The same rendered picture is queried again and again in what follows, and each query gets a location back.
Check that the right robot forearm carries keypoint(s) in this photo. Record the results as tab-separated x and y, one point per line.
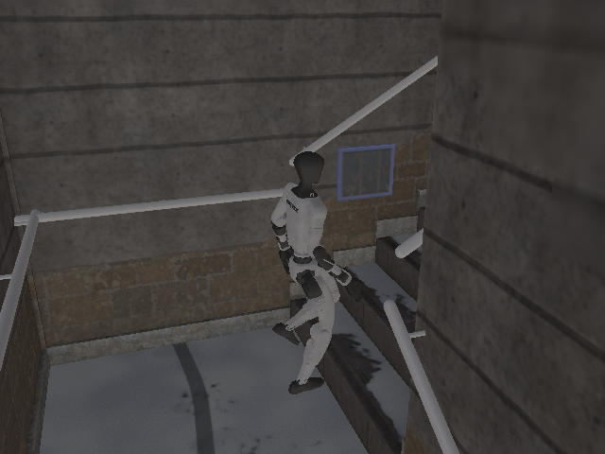
341	276

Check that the left robot upper arm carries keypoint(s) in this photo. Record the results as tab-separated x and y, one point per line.
278	217

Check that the left robot forearm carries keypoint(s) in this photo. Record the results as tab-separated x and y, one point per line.
281	236

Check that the robot right shin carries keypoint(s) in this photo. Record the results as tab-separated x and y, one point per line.
313	353

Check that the right robot upper arm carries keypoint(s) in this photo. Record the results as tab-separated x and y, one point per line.
316	212

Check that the robot right hand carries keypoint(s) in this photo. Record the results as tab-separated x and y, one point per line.
355	287

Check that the robot right foot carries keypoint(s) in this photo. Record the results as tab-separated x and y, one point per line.
311	384

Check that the robot left hand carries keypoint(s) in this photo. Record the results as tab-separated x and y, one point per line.
285	255

